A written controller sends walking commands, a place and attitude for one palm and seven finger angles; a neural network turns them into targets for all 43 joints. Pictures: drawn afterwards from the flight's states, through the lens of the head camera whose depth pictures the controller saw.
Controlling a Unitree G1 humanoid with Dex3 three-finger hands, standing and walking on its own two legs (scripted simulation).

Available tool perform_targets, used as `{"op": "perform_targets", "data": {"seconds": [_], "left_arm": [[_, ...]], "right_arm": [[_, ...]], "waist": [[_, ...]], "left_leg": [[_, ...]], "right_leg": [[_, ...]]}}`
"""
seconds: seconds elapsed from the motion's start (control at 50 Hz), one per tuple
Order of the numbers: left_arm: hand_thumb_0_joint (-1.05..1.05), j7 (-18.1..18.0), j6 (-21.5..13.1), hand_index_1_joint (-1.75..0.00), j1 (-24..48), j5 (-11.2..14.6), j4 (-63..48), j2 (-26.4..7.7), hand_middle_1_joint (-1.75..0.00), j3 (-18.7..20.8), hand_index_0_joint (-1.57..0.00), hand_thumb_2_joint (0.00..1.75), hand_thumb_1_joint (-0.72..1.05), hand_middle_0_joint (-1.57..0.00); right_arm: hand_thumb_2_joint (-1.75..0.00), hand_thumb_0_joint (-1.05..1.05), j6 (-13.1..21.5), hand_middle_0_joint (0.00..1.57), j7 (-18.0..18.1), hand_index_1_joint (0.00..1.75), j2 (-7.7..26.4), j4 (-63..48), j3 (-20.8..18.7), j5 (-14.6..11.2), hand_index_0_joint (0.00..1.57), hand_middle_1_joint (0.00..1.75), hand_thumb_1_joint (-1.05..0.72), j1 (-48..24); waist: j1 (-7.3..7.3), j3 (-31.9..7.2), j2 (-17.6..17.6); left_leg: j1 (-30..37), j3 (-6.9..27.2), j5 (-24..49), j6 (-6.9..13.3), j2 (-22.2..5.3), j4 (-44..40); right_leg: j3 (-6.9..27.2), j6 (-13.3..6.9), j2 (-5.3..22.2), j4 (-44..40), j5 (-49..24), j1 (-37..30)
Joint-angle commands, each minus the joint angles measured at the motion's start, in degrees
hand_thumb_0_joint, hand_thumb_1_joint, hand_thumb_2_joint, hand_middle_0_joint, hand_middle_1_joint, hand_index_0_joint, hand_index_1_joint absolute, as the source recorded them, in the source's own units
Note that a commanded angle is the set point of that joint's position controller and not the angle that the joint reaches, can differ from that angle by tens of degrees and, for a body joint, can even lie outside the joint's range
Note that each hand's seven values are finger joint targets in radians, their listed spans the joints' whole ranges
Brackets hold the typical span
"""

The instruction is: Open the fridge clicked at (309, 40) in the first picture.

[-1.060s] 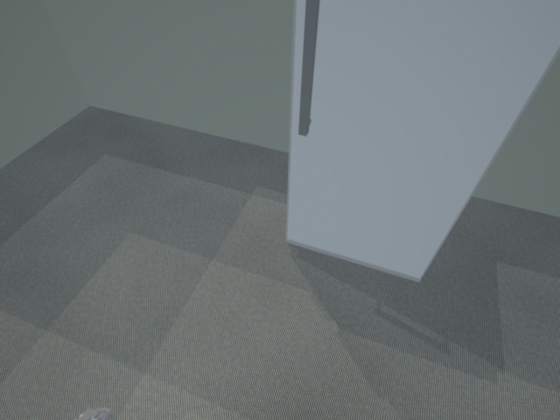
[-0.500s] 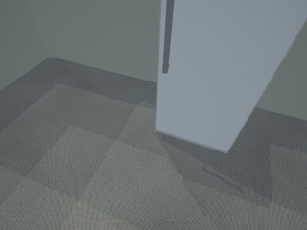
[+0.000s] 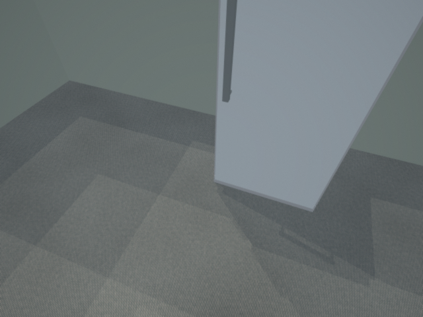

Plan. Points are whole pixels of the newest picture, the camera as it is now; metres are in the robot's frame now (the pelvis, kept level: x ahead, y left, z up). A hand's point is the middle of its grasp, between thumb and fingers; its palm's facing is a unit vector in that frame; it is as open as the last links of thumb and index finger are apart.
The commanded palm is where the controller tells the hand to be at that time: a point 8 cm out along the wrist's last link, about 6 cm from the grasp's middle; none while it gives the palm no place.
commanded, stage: look at it before walking up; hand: left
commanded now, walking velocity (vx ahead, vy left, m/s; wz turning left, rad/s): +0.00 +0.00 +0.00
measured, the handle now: (232, 33) +0.90 -0.01 +0.14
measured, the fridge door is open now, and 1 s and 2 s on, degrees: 0 0 0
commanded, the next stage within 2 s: turn to face it in 0.38 s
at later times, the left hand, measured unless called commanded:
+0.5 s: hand out of the picture +0.08 +0.25 -0.15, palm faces -0.03 -0.94 -0.34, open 7.4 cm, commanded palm none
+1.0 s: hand out of the picture +0.08 +0.18 -0.18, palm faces -0.16 -0.96 -0.24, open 7.4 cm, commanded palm none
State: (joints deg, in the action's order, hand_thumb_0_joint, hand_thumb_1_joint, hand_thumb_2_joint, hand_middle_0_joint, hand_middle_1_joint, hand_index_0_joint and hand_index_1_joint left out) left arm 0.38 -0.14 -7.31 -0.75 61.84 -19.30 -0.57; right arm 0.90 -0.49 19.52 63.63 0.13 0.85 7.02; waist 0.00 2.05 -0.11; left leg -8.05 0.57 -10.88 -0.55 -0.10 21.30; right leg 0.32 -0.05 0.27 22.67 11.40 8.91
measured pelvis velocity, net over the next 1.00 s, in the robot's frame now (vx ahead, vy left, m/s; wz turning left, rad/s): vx -0.01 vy -0.01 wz -0.18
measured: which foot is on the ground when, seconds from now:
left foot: down 0.00-0.98, up 1.00-1.00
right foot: down 0.00-1.00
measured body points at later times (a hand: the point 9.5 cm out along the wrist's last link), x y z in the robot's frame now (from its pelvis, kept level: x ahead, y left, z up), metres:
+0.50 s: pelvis +0.01 +0.00 +0.00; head +0.02 -0.01 +0.45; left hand +0.08 +0.29 -0.13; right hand +0.09 -0.30 -0.13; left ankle +0.01 +0.13 -0.75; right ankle +0.01 -0.12 -0.75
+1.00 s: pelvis -0.01 -0.01 -0.03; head +0.02 -0.03 +0.42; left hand +0.09 +0.23 -0.17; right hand +0.00 -0.26 -0.18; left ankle +0.01 +0.13 -0.74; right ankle -0.01 -0.10 -0.75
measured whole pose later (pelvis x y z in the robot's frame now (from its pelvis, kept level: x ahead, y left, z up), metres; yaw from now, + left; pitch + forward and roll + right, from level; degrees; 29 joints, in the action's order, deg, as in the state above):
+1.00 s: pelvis -0.01 -0.01 -0.03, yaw -10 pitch -1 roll +1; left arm 0.6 2.4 -12.7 -1.5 53.6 -11.6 1.9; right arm -1.8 0.8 12.0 57.8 -2.2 1.3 11.7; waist -0.8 4.9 -0.4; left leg -16.8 -7.8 -21.0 -1.5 -4.7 39.8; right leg -0.2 -0.8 -1.1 39.4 19.5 18.6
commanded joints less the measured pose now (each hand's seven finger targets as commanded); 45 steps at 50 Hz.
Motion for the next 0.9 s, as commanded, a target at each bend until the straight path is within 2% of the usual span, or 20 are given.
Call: {"op": "perform_targets", "data": {"seconds": [0.0,0.1,0.18,0.4,0.5,0.52,0.58,0.64,0.72,0.76,0.8,0.82,0.84,0.86,0.88], "left_arm": [[0.00,-0.94,-1.47,-0.30,2.44,0.02,-3.68,-12.14,-0.30,2.80,-0.20,0.90,0.90,-0.20],[0.00,-0.91,-1.50,-0.30,2.38,0.02,-3.61,-12.21,-0.30,2.76,-0.20,0.90,0.90,-0.20],[0.00,-0.95,-1.59,-0.30,2.36,0.05,-3.61,-12.24,-0.30,2.81,-0.20,0.90,0.90,-0.20],[0.00,-0.96,-1.64,-0.30,2.16,0.11,-3.20,-12.40,-0.30,2.75,-0.20,0.90,0.90,-0.20],[0.00,-0.94,-1.54,-0.30,2.32,0.07,-3.62,-12.54,-0.30,2.94,-0.20,0.90,0.90,-0.20],[0.00,-1.00,-1.26,-0.30,1.80,0.02,-3.87,-11.82,-0.30,3.07,-0.20,0.90,0.90,-0.20],[0.00,-1.26,0.49,-0.30,-1.14,-0.01,-4.19,-6.42,-0.30,2.35,-0.20,0.90,0.90,-0.20],[0.00,-1.27,1.31,-0.30,-2.58,-0.24,-6.04,-6.46,-0.30,2.94,-0.20,0.90,0.90,-0.20],[0.00,-1.10,1.78,-0.30,-3.30,-0.41,-8.66,-6.13,-0.30,3.69,-0.20,0.90,0.90,-0.20],[0.00,-0.91,2.08,-0.30,-3.14,-0.41,-10.06,-5.18,-0.30,3.89,-0.20,0.90,0.90,-0.20],[0.00,-0.67,2.14,-0.30,-3.46,-0.42,-11.13,-3.46,-0.30,3.91,-0.20,0.90,0.90,-0.20],[0.00,-0.58,2.19,-0.30,-3.83,-0.41,-11.31,-2.42,-0.30,3.91,-0.20,0.90,0.90,-0.20],[0.00,-0.48,2.43,-0.30,-4.49,-0.46,-11.55,-1.27,-0.30,4.09,-0.20,0.90,0.90,-0.20],[0.00,-0.47,2.67,-0.30,-5.01,-0.44,-11.66,-0.48,-0.30,4.29,-0.20,0.90,0.90,-0.20],[0.00,-0.46,2.72,-0.30,-6.06,-0.39,-11.71,0.33,-0.30,4.53,-0.20,0.90,0.90,-0.20]], "right_arm": [[-0.90,0.00,1.21,0.20,1.09,0.30,11.66,-3.87,-2.45,-0.31,0.20,0.30,-0.90,-2.88],[-0.90,0.00,1.16,0.20,1.08,0.30,11.74,-3.85,-2.38,-0.34,0.20,0.30,-0.90,-3.06],[-0.90,0.00,1.26,0.20,1.13,0.30,11.74,-3.82,-2.35,-0.35,0.20,0.30,-0.90,-2.87],[-0.90,0.00,1.09,0.20,1.20,0.30,11.84,-3.54,-2.24,-0.43,0.20,0.30,-0.90,-3.23],[-0.90,0.00,1.14,0.20,1.40,0.30,11.98,-3.71,-2.50,-0.33,0.20,0.30,-0.90,-2.98],[-0.90,0.00,0.97,0.20,1.49,0.30,10.95,-3.81,-2.49,-0.36,0.20,0.30,-0.90,-2.24],[-0.90,0.00,-0.20,0.20,1.78,0.30,4.83,-4.18,-1.73,-0.22,0.20,0.30,-0.90,0.72],[-0.90,0.00,-0.88,0.20,2.06,0.30,4.39,-5.97,-2.46,-0.21,0.20,0.30,-0.90,2.38],[-0.90,0.00,-1.19,0.20,2.27,0.30,4.16,-8.33,-3.36,-0.24,0.20,0.30,-0.90,3.16],[-0.90,0.00,-1.18,0.20,2.32,0.30,4.03,-9.25,-3.71,-0.16,0.20,0.30,-0.90,3.18],[-0.90,0.00,-1.03,0.20,2.34,0.30,4.63,-9.93,-4.29,-0.05,0.20,0.30,-0.90,3.14],[-0.90,0.00,-0.94,0.20,2.35,0.30,5.29,-10.16,-4.61,-0.04,0.20,0.30,-0.90,2.98],[-0.90,0.00,-0.72,0.20,2.36,0.30,5.38,-10.54,-4.84,0.00,0.20,0.30,-0.90,2.56],[-0.90,0.00,-0.63,0.20,2.33,0.30,5.02,-10.93,-4.91,0.12,0.20,0.30,-0.90,1.82],[-0.90,0.00,-0.63,0.20,2.38,0.30,4.38,-11.27,-4.89,0.35,0.20,0.30,-0.90,1.07]], "waist": [[-0.10,-2.66,-0.05],[-0.05,-2.59,0.02],[-0.05,-4.24,0.16],[-0.08,-3.70,0.76],[0.07,-4.32,-0.03],[0.10,-4.63,0.42],[0.30,-3.40,1.31],[0.46,-3.34,2.13],[0.83,-3.49,1.84],[0.76,-2.63,-0.36],[0.60,-2.71,-5.01],[0.28,-2.60,-8.24],[-0.15,-2.25,-11.12],[-0.50,-1.70,-12.39],[-1.11,-1.33,-11.01]], "left_leg": [[-0.58,5.69,3.71,1.91,-6.22,-4.00],[-0.26,5.53,3.62,1.86,-6.23,-4.02],[0.51,5.57,6.06,1.82,-6.41,-3.75],[1.26,5.08,6.45,1.65,-6.46,-3.82],[2.61,4.00,8.30,1.51,-6.86,-2.82],[2.62,3.41,9.09,1.40,-6.98,-1.53],[1.11,0.65,7.39,0.27,-6.92,1.20],[-0.53,-0.99,5.27,0.08,-6.88,4.22],[-1.19,-1.38,2.57,0.45,-7.35,7.00],[-1.83,-0.03,-0.41,1.26,-8.72,5.40],[-2.12,3.09,-0.94,3.17,-12.10,1.86],[-3.56,5.52,0.04,5.14,-15.02,-0.34],[-5.47,7.20,2.66,7.61,-18.38,-2.47],[-6.91,7.52,5.31,9.64,-20.15,-3.13],[-8.16,6.41,8.21,10.35,-20.52,-1.78]], "right_leg": [[5.86,-1.61,6.43,-4.60,-2.00,0.54],[6.06,-1.60,6.41,-4.86,-1.97,0.76],[5.65,-1.67,6.54,-4.29,-4.67,-0.58],[5.67,-1.63,6.71,-4.90,-6.02,-0.71],[6.32,-1.95,6.48,-4.02,-9.90,-0.42],[6.75,-2.06,6.40,-3.18,-12.01,-0.44],[8.08,-1.50,6.24,-0.59,-13.66,2.22],[10.11,-2.00,6.15,1.49,-14.24,4.15],[11.65,-2.58,5.41,3.93,-12.96,7.95],[10.66,-2.10,3.58,6.24,-8.60,11.00],[7.13,-0.92,0.55,11.99,-5.66,12.67],[4.64,-0.28,-0.84,17.27,-2.20,12.52],[1.66,0.49,-1.56,23.59,7.79,12.35],[0.33,0.91,-0.88,28.30,14.55,12.35],[0.42,0.66,0.55,28.35,16.65,11.25]]}}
